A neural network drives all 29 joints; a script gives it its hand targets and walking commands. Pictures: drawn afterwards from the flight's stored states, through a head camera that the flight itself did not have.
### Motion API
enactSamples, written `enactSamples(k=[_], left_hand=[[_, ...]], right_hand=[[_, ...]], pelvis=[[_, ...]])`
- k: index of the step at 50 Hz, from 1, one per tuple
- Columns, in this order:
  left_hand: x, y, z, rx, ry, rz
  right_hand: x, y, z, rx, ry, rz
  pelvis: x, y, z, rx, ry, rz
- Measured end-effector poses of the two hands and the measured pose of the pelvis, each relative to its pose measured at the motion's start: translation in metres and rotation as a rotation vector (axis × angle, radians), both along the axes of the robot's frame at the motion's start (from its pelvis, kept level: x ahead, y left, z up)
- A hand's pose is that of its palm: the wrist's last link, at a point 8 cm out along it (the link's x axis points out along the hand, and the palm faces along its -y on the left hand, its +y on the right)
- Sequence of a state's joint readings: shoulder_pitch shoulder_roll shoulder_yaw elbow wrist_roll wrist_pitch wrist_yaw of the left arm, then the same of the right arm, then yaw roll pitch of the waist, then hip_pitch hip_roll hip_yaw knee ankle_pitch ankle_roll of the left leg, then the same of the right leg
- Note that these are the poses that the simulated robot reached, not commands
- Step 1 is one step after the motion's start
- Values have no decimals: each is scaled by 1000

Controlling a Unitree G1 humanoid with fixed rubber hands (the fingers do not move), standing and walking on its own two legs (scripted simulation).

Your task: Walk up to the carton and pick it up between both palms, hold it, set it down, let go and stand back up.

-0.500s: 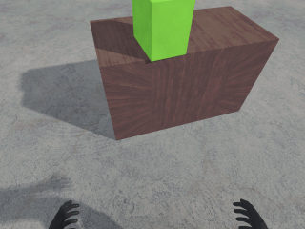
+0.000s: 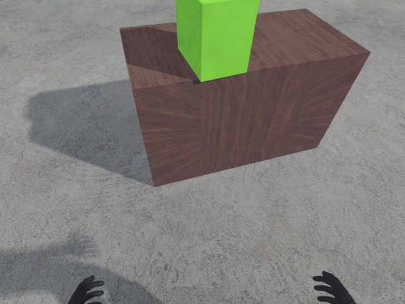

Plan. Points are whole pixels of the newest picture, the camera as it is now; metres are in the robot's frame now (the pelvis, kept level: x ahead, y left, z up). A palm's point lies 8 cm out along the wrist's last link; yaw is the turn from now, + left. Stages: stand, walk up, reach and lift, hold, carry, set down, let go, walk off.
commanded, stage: stand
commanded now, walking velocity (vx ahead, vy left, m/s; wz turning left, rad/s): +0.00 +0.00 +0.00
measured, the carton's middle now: (212, 26) +1.06 -0.02 +0.06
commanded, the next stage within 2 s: walk up in 0.66 s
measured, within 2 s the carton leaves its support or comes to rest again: neither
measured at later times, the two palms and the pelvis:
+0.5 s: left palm out of the picture +0.09 +0.26 -0.11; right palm out of the picture +0.10 -0.28 -0.09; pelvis -0.02 +0.00 +0.00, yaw +0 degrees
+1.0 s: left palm out of the picture +0.09 +0.27 -0.10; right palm out of the picture +0.06 -0.31 -0.09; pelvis -0.02 -0.01 +0.01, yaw +0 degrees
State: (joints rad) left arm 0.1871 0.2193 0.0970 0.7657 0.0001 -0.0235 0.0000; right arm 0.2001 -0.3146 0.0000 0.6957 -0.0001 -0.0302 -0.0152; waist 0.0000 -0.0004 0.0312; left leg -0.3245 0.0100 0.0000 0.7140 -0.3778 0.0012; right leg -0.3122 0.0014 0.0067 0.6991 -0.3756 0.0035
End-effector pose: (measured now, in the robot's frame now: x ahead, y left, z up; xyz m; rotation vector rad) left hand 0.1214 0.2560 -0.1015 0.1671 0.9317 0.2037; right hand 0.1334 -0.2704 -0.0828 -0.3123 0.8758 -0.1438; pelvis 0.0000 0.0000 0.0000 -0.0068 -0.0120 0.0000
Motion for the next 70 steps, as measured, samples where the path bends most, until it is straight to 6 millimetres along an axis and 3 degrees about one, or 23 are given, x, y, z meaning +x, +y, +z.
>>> enactSamples(k=[45,49,53,57,61,70], left_hand=[[-49,0,-11,-4,91,26],[-40,7,1,10,68,26],[-21,14,12,69,45,3],[0,3,20,108,24,-11],[8,-23,17,130,36,-16],[-17,-48,21,136,163,65]], right_hand=[[-57,-14,-16,-2,109,-42],[-72,-31,-13,-33,146,-39],[-97,-68,-8,-97,216,-59],[-115,-109,-7,-133,287,-81],[-101,-142,-18,-138,313,-68],[-5,-162,-11,-122,241,28]], pelvis=[[-25,-4,1,6,-35,1],[-21,-9,5,10,-25,2],[-16,-24,5,14,-28,-11],[-4,-50,2,35,-24,-18],[9,-79,-5,45,-9,-11],[50,-110,5,54,19,29]])
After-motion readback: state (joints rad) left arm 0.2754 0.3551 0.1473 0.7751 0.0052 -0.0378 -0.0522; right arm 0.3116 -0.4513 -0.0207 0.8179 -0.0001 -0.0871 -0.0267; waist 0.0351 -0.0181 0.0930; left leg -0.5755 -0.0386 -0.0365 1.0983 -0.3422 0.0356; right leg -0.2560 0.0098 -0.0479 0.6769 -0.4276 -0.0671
